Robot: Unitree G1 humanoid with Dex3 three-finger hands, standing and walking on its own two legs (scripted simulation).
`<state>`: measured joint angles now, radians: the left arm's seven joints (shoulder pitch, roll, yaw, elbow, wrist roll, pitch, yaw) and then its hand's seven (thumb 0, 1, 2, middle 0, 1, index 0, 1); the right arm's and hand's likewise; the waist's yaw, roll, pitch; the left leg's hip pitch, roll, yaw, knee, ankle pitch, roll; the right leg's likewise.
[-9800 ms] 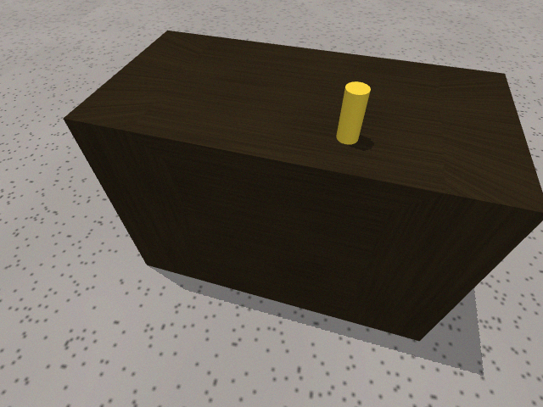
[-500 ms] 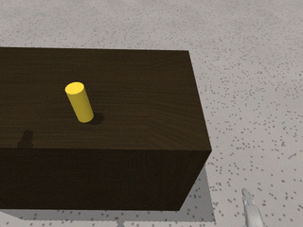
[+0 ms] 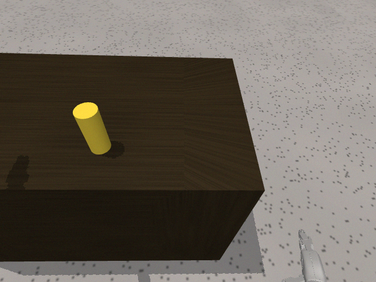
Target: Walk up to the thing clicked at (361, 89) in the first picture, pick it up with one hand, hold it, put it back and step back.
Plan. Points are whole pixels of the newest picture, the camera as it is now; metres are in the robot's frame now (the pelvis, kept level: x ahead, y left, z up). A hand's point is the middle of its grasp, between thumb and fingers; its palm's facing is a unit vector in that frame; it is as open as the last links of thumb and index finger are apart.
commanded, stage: go down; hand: left
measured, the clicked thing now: (93, 130) +0.46 +0.23 +0.05
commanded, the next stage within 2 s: approach in 1.16 s
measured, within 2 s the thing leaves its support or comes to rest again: neither
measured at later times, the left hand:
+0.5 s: hand out of the picture +0.36 +0.41 +0.16, palm faces +0.21 -0.98 +0.01, open 17.6 cm
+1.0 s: hand out of the picture +0.38 +0.41 +0.15, palm faces +0.21 -0.98 +0.01, open 17.5 cm
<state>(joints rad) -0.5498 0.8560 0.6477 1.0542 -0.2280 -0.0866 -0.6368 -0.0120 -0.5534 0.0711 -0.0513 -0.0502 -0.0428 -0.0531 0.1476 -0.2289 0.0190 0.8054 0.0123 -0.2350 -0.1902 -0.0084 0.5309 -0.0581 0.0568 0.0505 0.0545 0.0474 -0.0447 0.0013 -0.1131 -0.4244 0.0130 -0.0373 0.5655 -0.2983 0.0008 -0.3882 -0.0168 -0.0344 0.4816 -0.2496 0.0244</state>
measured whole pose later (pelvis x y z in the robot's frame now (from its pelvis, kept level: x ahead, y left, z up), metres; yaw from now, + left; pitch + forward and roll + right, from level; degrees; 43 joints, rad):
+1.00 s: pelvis +0.00 +0.01 -0.02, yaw +0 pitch +14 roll -3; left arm -0.67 0.96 0.67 1.16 -0.19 -0.09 -0.65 -0.01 -0.56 0.07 -0.05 -0.06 -0.04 -0.06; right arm 0.20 -0.24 0.05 0.66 0.01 -0.23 -0.17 -0.01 0.53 -0.06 0.06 0.05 0.06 0.05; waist -0.08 0.00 -0.14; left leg -0.59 0.02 -0.04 0.73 -0.37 0.01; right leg -0.54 -0.01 -0.04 0.62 -0.31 0.03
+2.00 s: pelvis -0.02 +0.00 -0.05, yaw -3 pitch +18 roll -3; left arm -0.72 0.61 0.53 1.01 -0.16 -0.26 -0.30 -0.01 -0.48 0.06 -0.05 -0.06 -0.05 -0.05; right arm 0.33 -0.25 0.00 0.29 -0.02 -0.12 -0.03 -0.01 0.54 -0.05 0.06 0.05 0.05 0.05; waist -0.16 -0.01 -0.12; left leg -0.83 0.04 -0.03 0.97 -0.45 0.00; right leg -0.80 0.02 -0.02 0.87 -0.39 0.03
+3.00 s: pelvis -0.03 +0.00 -0.06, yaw -3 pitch +18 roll -3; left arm -0.85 0.57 0.46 1.10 -0.10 -0.27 -0.13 -0.01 -0.46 0.18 -0.56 -0.38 -0.58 -0.35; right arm 0.35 -0.25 -0.02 0.15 -0.01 -0.04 0.00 -0.01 0.51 -0.05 0.06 0.05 0.05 0.05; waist -0.17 0.00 -0.12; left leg -0.86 0.04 -0.02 1.00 -0.46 0.00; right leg -0.84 0.01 -0.01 0.92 -0.40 0.02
